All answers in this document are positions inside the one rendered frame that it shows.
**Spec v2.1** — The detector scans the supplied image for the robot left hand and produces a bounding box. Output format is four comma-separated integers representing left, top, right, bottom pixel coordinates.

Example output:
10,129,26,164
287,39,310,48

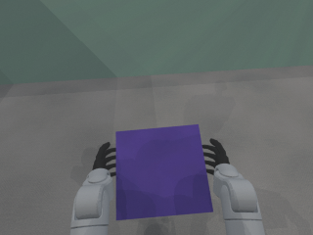
92,142,116,177

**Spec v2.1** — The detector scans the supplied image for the right robot forearm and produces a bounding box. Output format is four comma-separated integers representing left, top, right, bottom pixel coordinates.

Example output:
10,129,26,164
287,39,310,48
212,164,265,235

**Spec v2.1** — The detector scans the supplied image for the carton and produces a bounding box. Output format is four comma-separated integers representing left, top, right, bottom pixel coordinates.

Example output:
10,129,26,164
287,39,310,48
115,124,213,220

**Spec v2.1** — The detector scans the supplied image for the robot right hand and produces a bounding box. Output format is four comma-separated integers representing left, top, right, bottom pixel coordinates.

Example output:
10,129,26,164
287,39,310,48
202,138,230,175

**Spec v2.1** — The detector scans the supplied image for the left robot forearm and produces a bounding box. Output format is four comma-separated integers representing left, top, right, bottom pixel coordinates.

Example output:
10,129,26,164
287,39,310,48
69,168,114,235

